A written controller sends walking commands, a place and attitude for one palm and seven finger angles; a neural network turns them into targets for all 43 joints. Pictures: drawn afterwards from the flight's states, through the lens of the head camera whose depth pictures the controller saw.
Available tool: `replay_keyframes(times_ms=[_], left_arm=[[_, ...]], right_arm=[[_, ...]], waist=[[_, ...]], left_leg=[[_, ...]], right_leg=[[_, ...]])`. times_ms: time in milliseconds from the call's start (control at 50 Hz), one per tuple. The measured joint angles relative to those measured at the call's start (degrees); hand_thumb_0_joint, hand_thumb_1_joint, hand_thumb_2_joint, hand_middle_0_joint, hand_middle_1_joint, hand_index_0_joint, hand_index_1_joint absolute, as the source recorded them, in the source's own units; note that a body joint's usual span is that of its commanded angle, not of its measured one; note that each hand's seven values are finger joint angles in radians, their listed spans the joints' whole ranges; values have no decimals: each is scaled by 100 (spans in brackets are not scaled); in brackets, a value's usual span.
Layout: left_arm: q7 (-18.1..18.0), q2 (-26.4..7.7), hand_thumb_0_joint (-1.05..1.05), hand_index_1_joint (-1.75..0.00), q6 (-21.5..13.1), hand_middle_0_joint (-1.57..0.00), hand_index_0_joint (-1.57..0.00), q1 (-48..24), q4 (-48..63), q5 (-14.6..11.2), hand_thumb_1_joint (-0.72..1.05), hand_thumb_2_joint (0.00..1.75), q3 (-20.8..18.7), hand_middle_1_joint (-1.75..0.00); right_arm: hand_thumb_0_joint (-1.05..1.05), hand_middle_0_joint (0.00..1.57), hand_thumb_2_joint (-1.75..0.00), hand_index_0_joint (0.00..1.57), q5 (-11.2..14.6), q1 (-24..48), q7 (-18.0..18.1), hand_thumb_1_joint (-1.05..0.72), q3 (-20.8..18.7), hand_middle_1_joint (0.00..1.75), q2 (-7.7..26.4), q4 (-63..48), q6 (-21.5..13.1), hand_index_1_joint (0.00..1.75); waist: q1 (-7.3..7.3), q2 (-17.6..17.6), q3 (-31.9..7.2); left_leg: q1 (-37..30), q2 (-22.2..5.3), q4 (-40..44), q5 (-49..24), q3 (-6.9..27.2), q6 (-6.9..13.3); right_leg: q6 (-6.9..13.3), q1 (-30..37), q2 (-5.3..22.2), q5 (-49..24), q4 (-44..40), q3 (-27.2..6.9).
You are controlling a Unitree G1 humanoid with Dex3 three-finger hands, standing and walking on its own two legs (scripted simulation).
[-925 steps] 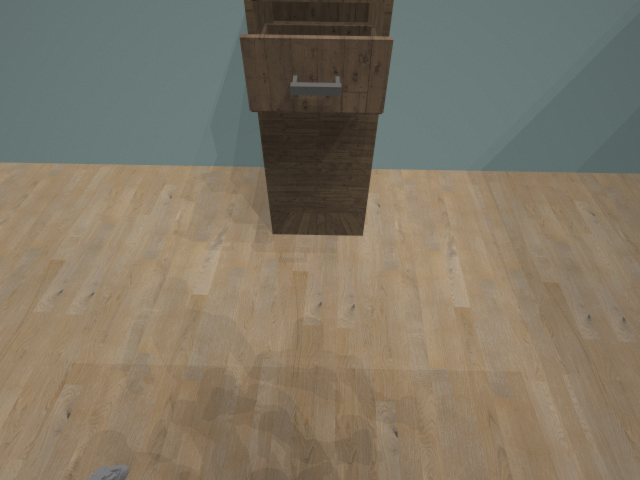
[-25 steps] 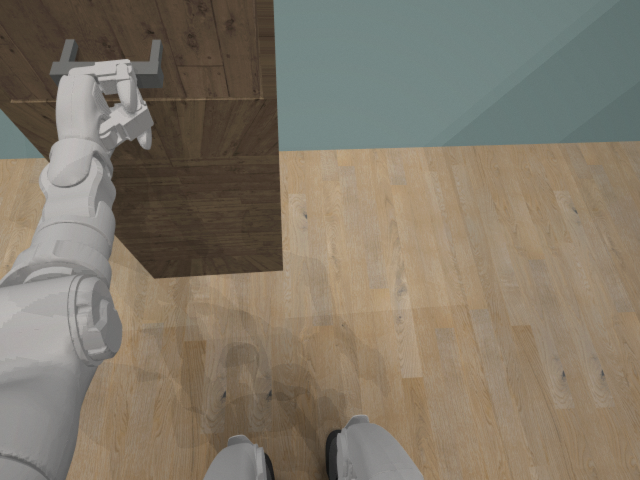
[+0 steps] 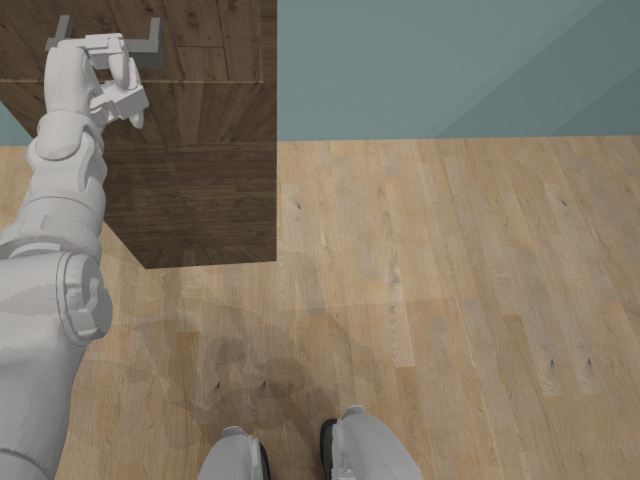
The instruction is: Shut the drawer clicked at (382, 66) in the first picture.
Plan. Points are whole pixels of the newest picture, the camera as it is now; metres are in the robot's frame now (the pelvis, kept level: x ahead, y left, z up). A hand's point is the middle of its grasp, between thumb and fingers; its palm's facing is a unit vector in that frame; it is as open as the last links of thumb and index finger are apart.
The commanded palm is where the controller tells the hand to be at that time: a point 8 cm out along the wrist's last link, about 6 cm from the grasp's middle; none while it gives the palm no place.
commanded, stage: pull the fist back off the drawer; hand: left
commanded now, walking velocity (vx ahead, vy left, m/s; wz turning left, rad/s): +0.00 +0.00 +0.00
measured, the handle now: (109, 39) +0.63 +0.17 +0.10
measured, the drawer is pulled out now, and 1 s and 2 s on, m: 0.00 0.00 0.00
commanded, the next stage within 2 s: draw the hand back to the body in 0.54 s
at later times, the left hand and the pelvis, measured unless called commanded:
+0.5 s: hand (146, 96) +0.55 +0.13 +0.09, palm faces -0.01 -1.00 -0.01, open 3.0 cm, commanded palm +0.52 +0.18 +0.10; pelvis +0.03 +0.00 +0.01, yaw -2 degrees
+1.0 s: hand (89, 149) +0.45 +0.17 +0.13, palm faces +0.01 -1.00 -0.03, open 3.3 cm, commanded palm +0.41 +0.21 +0.14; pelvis +0.07 -0.01 +0.04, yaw -2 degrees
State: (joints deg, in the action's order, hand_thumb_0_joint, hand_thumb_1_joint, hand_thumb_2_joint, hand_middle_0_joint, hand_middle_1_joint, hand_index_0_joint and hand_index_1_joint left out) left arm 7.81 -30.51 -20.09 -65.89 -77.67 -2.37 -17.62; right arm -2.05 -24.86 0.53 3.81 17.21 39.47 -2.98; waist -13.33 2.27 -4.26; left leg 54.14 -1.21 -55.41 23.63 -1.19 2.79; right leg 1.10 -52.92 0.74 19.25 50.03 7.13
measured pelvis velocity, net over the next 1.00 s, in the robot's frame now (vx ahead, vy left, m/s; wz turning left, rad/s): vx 0.07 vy -0.01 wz -0.03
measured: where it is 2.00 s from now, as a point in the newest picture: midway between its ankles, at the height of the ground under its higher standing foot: outside the picture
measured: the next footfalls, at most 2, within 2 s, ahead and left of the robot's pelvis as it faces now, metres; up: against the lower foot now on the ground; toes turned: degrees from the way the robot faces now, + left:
none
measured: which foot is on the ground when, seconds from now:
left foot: down 0.00-1.00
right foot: down 0.00-1.00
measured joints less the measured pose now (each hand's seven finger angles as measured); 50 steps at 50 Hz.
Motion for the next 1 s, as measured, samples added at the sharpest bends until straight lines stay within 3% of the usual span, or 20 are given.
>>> replay_keyframes(times_ms=[320,680,860,1000], left_arm=[[-194,382,-4,-160,-139,-140,-140,441,396,27,79,100,-91,-160],[-44,888,1,-160,-207,-140,-140,1806,1599,-255,89,91,-290,-160],[234,1256,1,-160,260,-140,-139,3810,3707,-731,90,90,-91,-160],[285,1474,1,-160,699,-140,-140,4988,5105,-1020,90,90,291,-160]], right_arm=[[1,21,-89,21,-60,-94,-193,-90,-90,30,-66,-111,245,30],[1,20,-89,21,126,176,-189,-90,-253,30,-183,-395,600,30],[1,20,-89,20,352,227,-162,-91,-339,30,-232,-619,610,30],[1,20,-89,20,476,650,9,-90,-344,30,-203,-646,370,30]], waist=[[115,5,-61],[447,4,-161],[815,56,-287],[1063,103,-208]], left_leg=[[-227,11,45,100,-106,32],[-1105,-66,531,276,-310,-33],[-2050,-38,1174,90,-356,-69],[-2793,9,1543,106,-166,-121]], right_leg=[[-41,160,3,87,11,-116],[-30,864,-117,265,-314,-340],[-22,1745,-178,159,-911,-498],[-7,2526,-160,161,-1235,-346]])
